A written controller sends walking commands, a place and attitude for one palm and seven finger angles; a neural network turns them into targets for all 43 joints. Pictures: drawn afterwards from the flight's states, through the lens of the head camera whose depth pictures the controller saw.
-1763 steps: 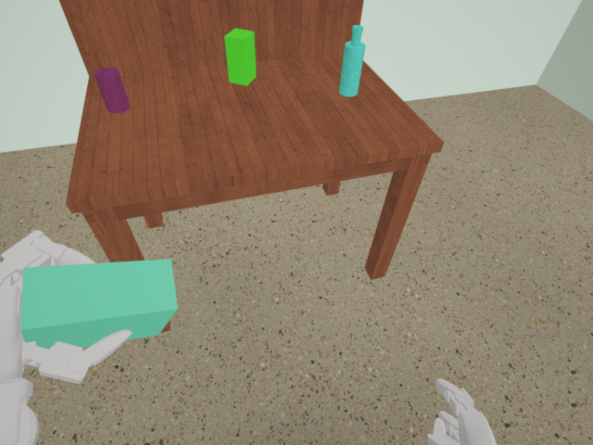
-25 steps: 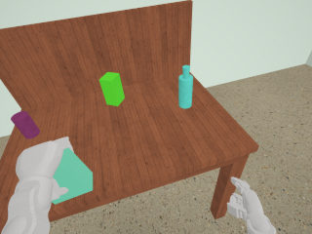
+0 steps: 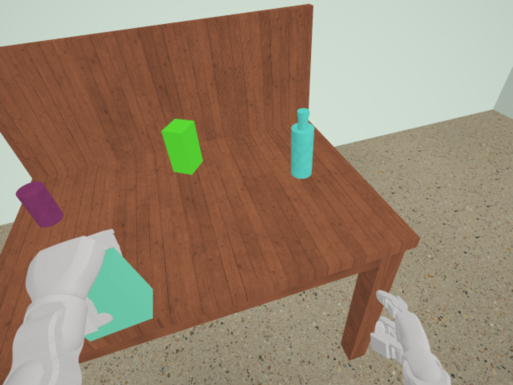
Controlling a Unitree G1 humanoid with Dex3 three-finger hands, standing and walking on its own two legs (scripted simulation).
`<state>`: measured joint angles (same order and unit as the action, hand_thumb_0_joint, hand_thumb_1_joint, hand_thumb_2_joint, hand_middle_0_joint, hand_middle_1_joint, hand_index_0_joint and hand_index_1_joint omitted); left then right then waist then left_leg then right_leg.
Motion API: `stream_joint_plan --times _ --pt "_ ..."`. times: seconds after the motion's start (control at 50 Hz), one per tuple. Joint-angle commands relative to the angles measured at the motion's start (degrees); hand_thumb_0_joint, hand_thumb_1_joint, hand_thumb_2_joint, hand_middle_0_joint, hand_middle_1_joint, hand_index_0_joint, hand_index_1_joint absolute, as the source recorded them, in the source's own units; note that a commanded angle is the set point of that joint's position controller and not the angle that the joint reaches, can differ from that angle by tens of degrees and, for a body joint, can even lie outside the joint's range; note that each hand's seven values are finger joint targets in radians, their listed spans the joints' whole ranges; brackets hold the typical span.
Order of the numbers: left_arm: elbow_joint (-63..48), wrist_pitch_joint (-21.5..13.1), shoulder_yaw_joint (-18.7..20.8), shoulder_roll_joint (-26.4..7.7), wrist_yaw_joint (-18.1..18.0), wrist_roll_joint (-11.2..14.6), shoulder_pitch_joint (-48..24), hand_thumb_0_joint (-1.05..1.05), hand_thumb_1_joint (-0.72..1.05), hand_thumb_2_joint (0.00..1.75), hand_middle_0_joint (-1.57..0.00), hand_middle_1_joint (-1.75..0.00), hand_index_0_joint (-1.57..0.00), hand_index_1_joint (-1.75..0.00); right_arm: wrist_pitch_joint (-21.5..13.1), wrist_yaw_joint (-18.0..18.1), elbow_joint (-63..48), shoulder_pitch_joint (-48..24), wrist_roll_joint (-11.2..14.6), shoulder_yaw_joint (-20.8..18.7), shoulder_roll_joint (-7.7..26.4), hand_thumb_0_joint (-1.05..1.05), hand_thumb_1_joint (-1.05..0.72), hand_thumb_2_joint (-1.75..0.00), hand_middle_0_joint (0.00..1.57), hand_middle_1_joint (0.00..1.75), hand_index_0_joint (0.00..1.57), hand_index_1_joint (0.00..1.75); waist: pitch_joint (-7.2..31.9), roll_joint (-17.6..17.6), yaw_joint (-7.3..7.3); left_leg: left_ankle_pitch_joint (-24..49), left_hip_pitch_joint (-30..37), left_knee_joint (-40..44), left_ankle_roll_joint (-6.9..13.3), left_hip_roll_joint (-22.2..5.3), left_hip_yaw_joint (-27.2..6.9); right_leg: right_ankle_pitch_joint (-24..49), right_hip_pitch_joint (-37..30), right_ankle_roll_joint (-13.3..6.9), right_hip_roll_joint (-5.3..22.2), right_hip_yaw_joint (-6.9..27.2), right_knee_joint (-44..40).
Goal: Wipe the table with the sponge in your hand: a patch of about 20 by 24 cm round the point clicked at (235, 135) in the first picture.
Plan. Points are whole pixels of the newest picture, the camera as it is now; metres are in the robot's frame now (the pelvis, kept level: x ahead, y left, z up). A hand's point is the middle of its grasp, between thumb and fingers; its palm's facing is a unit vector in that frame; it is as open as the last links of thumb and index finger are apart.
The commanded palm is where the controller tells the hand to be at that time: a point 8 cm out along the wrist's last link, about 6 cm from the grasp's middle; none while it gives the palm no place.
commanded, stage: step back with the hand held close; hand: left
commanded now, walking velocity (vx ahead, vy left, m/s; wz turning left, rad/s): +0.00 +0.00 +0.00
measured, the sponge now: (109, 302) +0.19 +0.28 +0.06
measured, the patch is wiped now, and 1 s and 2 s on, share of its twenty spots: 1.00 1.00 1.00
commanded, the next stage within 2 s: stop stepping back and stand still in 1.38 s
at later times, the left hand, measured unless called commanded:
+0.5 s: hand (92, 259) +0.20 +0.27 +0.15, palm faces +0.35 -0.82 -0.45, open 9.8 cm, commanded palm +0.15 +0.31 +0.17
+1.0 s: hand (59, 297) +0.14 +0.27 +0.16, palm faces +0.46 -0.81 -0.36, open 9.8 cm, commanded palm +0.09 +0.30 +0.17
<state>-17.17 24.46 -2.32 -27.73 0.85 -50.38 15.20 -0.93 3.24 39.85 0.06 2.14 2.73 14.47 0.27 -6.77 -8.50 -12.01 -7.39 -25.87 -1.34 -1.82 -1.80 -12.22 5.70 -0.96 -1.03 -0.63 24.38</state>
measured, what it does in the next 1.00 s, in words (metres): shifts its weight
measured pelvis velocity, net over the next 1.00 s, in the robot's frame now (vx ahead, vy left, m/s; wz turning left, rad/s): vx -0.07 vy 0.02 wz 0.02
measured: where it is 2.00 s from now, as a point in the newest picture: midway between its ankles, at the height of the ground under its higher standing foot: outside the picture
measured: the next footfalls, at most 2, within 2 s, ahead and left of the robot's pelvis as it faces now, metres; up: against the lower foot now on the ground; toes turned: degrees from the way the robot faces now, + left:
left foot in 1.18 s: -0.09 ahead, +0.15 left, +0.00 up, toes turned +5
right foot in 1.50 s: -0.14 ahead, -0.12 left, +0.00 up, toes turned +1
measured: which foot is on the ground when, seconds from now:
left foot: down 0.00-0.98, up 1.00-1.00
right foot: down 0.00-1.00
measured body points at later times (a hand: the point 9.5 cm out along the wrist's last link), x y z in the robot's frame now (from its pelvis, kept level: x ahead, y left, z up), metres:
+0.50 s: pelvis -0.01 +0.03 -0.01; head +0.00 +0.04 +0.44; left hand +0.18 +0.32 +0.17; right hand +0.12 -0.23 -0.10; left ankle +0.03 +0.14 -0.74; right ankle +0.02 -0.11 -0.74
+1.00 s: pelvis -0.07 +0.02 -0.02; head -0.06 +0.03 +0.43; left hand +0.11 +0.31 +0.18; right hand +0.13 -0.19 -0.09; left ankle +0.03 +0.14 -0.74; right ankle -0.03 -0.10 -0.74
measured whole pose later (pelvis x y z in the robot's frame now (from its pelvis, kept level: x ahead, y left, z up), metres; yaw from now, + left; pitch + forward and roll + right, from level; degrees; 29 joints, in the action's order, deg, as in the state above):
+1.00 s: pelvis -0.07 +0.02 -0.02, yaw +1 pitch +0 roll -3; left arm -30.6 -6.4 20.3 -20.4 -8.3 1.9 24.0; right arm -5.2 3.2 32.8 9.9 0.1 2.0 11.4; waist -0.1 -1.8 -1.6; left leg -13.5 -28.4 -40.2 -0.1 -2.0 -3.8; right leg -13.9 20.2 -0.3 -3.8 -0.5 35.2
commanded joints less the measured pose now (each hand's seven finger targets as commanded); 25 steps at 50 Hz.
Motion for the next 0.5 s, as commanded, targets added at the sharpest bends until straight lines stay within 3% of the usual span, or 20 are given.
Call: stream_joint_plan --times 0.0,0.02,0.04,0.06,0.08,0.1,0.12,0.14,0.18,0.22,0.24,0.3,0.36,0.42,0.44,0.46,0.48 --pt "-12.2 -0.5 8.7 -12.3 -3.0 -1.9 -11.8 0.0 0.1 1.3 -1.2 -1.6 -1.2 -1.6 -3.3 0.1 -10.7 -15.2 -0.2 -2.2 5.1 0.0 -0.9 -0.9 0.2 0.3 0.2 0.3 5.8 1.7 0.05 4.8 1.0 4.1 3.4 2.8 -0.7 -0.4 1.7 -2.4 -0.7 3.1 -6.2" --pt "-7.9 -0.1 8.8 -11.6 -3.1 -2.4 -10.9 0.0 0.1 1.3 -1.2 -1.6 -1.2 -1.6 -3.4 0.4 -10.5 -15.2 0.0 -2.2 5.3 0.0 -0.9 -0.9 0.2 0.3 0.2 0.3 3.9 3.3 0.59 2.6 0.2 4.4 3.2 2.8 -0.9 -2.7 2.8 -2.7 -1.5 4.3 -6.5" --pt "-22.0 -14.0 20.8 -3.3 -4.2 49.3 -17.8 0.0 0.1 1.3 -1.2 -1.6 -1.2 -1.6 -2.3 0.4 -22.9 -4.4 -0.2 -1.8 3.2 0.0 -0.9 -0.9 0.2 0.3 0.2 0.3 -6.1 12.5 6.96 -7.7 -2.8 -2.0 4.7 1.9 -1.0 -1.1 17.3 -1.7 0.4 8.7 -10.8" --pt "-10.8 -18.5 23.3 -9.1 -5.1 49.7 -7.4 0.0 0.1 1.3 -1.2 -1.6 -1.2 -1.6 -2.6 0.3 -17.9 -0.7 -1.4 -0.4 3.1 0.0 -0.9 -0.9 0.2 0.3 0.2 0.3 -2.5 19.3 6.48 -9.0 -2.3 -4.9 4.3 2.5 -0.4 -4.1 17.9 -2.2 3.0 7.5 -10.9" --pt "-15.6 -21.9 23.9 -6.8 -5.6 52.2 -6.1 0.0 0.1 1.3 -1.2 -1.6 -1.2 -1.6 -2.2 0.6 -17.6 2.2 -0.9 -1.3 3.4 0.0 -0.9 -0.9 0.2 0.3 0.2 0.3 1.1 20.1 6.7 -8.6 -2.2 -7.7 3.8 2.0 -0.7 -3.2 17.1 -2.2 6.5 7.6 -10.1" --pt "-20.8 -24.4 24.8 -7.5 -6.3 53.2 -5.6 0.0 0.1 1.3 -1.2 -1.6 -1.2 -1.6 -2.5 1.0 -17.6 2.8 -0.8 -1.6 3.6 0.0 -0.9 -0.9 0.2 0.3 0.2 0.3 5.2 16.6 7.19 -6.4 -1.2 -8.5 3.6 1.0 -0.8 1.1 15.8 -2.5 8.8 7.7 -8.0" --pt "-25.6 -26.5 27.6 -10.0 -7.3 53.9 -5.2 0.0 0.1 1.3 -1.2 -1.6 -1.2 -1.6 -2.9 1.5 -17.6 3.0 -1.2 -1.8 4.7 0.0 -0.9 -0.9 0.2 0.3 0.2 0.3 7.0 8.3 7.21 -4.1 0.0 -6.9 3.4 0.2 -1.6 5.0 15.1 -2.8 9.0 8.1 -5.2" --pt "-26.7 -28.2 25.9 -6.5 -7.5 54.4 -1.7 0.0 0.1 1.3 -1.2 -1.6 -1.2 -1.6 -2.9 1.8 -17.3 3.3 -1.6 -1.9 5.2 0.0 -0.9 -0.9 0.2 0.3 0.2 0.3 9.5 1.6 7.26 -1.2 -1.4 -4.8 3.8 -1.1 -2.7 7.6 12.3 -2.3 8.5 4.9 -1.1" --pt "-28.3 -30.1 27.9 -6.1 -8.4 54.9 4.9 0.0 0.1 1.3 -1.2 -1.6 -1.2 -1.6 -3.1 1.8 -18.0 4.1 -1.6 -3.0 6.1 0.0 -0.9 -0.9 0.2 0.3 0.2 0.3 9.8 -3.6 6.91 0.4 -6.6 -3.1 4.1 -2.5 -5.0 7.0 10.1 -0.9 6.2 2.8 2.0" --pt "-27.1 -31.2 31.0 -7.6 -9.0 55.1 10.0 0.0 0.1 1.3 -1.2 -1.6 -1.2 -1.6 -3.2 1.7 -17.6 4.9 -1.5 -3.7 5.9 0.0 -0.9 -0.9 0.2 0.3 0.2 0.3 7.8 -1.8 7.02 2.3 -10.2 -2.9 3.9 -2.9 -6.3 7.7 10.3 -0.5 5.5 1.8 3.0" --pt "-26.0 -31.7 29.2 -4.8 -8.7 55.1 11.7 0.0 0.1 1.3 -1.2 -1.6 -1.2 -1.6 -3.0 1.5 -17.5 5.5 -1.4 -3.7 5.7 0.0 -0.9 -0.9 0.2 0.3 0.2 0.3 8.3 0.3 7.34 3.1 -11.3 -3.3 3.9 -3.1 -6.9 7.9 9.8 -0.4 5.1 1.3 3.7" --pt "-25.5 -33.0 29.9 -4.8 -8.9 54.8 12.8 0.0 0.1 1.3 -1.2 -1.6 -1.2 -1.6 -3.1 1.6 -17.8 6.0 -1.1 -4.8 6.1 0.0 -0.9 -0.9 0.2 0.3 0.2 0.3 10.0 2.9 7.74 6.6 -11.4 -4.2 4.0 -3.9 -7.5 9.4 10.2 -0.1 4.9 1.2 5.3" --pt "-27.1 -33.9 29.5 -4.6 -9.1 54.4 12.8 0.0 0.1 1.3 -1.2 -1.6 -1.2 -1.6 -4.0 1.7 -17.5 5.6 -1.3 -5.1 6.5 0.0 -0.9 -0.9 0.2 0.3 0.2 0.3 10.1 -1.2 7.54 8.7 -11.3 -0.3 4.8 -5.3 -10.0 3.8 10.7 0.8 2.4 0.0 8.4" --pt "-28.9 -34.3 29.8 -5.5 -9.5 54.0 12.3 0.0 0.1 1.3 -1.2 -1.6 -1.2 -1.6 -5.2 1.6 -16.7 5.6 -1.6 -5.2 6.8 0.0 -0.9 -0.9 0.2 0.3 0.2 0.3 9.4 -2.8 7.47 7.1 -11.7 2.1 5.4 -6.5 -12.2 -2.1 11.2 1.0 1.2 0.3 9.5" --pt "-28.9 -34.4 28.5 -3.9 -9.4 53.7 12.0 0.0 0.1 1.3 -1.2 -1.6 -1.2 -1.6 -5.5 1.6 -16.3 6.2 -1.8 -5.0 6.6 0.0 -0.9 -0.9 0.2 0.3 0.2 0.3 9.0 -2.2 7.55 6.0 -12.7 2.5 5.7 -6.9 -12.8 -3.6 10.9 1.1 0.6 0.2 9.6" --pt "-29.3 -34.6 28.8 -4.2 -9.6 53.4 11.3 0.0 0.1 1.3 -1.2 -1.6 -1.2 -1.6 -5.9 1.5 -16.2 6.0 -2.0 -5.1 6.9 0.0 -0.9 -0.9 0.2 0.3 0.2 0.3 8.2 -3.1 7.49 5.1 -14.1 2.5 6.0 -7.4 -12.9 -3.0 10.3 1.2 0.8 0.7 8.8" --pt "-28.7 -34.7 28.8 -4.1 -9.6 53.2 11.2 0.0 0.1 1.3 -1.2 -1.6 -1.2 -1.6 -6.1 1.4 -15.9 6.3 -2.1 -5.0 6.9 0.0 -0.9 -0.9 0.2 0.3 0.2 0.3 7.5 -1.9 7.5 2.6 -16.2 2.0 6.0 -7.1 -12.6 -1.5 9.1 1.0 1.0 0.9 8.1"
